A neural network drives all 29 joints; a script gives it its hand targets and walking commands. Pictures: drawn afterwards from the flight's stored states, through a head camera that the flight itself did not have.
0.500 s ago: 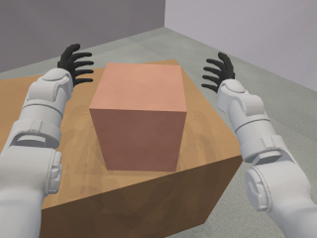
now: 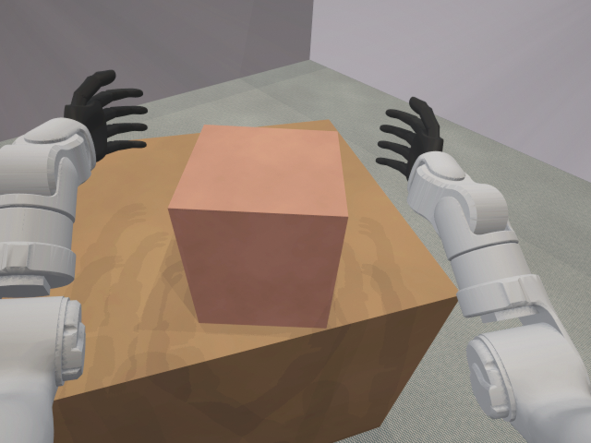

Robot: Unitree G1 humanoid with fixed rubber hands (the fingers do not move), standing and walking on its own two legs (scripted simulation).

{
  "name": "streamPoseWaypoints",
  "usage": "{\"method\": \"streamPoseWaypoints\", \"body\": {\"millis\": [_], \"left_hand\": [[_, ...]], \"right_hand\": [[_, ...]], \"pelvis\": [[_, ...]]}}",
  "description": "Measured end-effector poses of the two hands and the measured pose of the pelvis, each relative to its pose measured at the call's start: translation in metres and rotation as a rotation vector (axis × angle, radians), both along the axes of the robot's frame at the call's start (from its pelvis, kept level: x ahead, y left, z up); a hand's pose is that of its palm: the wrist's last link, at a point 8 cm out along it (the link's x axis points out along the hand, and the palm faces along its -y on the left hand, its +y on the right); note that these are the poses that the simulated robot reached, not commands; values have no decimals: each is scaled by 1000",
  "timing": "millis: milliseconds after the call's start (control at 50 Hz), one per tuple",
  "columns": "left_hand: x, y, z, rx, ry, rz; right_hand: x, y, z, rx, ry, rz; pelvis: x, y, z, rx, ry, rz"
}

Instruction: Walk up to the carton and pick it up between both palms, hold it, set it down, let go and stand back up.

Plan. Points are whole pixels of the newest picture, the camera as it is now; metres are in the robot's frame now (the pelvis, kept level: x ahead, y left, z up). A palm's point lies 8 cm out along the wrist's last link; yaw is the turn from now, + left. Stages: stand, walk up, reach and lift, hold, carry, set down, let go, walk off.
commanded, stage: set down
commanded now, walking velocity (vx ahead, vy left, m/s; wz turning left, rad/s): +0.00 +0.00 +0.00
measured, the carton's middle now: (266, 229) +0.44 +0.02 +0.07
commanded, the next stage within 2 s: none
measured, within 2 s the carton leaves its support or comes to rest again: neither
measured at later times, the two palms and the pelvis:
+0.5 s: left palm (64, 239) +0.34 +0.25 +0.18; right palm (430, 242) +0.30 -0.17 +0.17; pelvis -0.01 +0.00 +0.00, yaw +0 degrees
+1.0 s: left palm (78, 310) +0.28 +0.24 +0.11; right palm (446, 304) +0.25 -0.18 +0.11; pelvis +0.03 +0.00 +0.00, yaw -1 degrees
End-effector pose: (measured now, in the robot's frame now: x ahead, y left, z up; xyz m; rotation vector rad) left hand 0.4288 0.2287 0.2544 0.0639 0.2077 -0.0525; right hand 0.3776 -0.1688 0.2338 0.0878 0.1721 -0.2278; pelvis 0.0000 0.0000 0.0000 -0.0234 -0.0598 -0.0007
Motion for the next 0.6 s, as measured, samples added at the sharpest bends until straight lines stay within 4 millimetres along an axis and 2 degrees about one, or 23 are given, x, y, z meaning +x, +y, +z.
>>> {"method": "streamPoseWaypoints", "body": {"millis": [220,320,460,600], "left_hand": [[-55,22,-60,32,47,28],[-75,21,-74,26,48,19],[-89,22,-76,22,26,12],[-108,29,-93,33,51,15]], "right_hand": [[-47,-5,-60,43,48,-4],[-61,-6,-65,44,30,-18],[-71,-1,-64,33,26,-7],[-89,-1,-85,38,72,-21]], "pelvis": [[-6,-3,-1,4,-37,1],[-11,-4,-1,7,-28,2],[-11,-4,-2,11,-33,-2],[-4,-3,-1,13,-54,-8]]}}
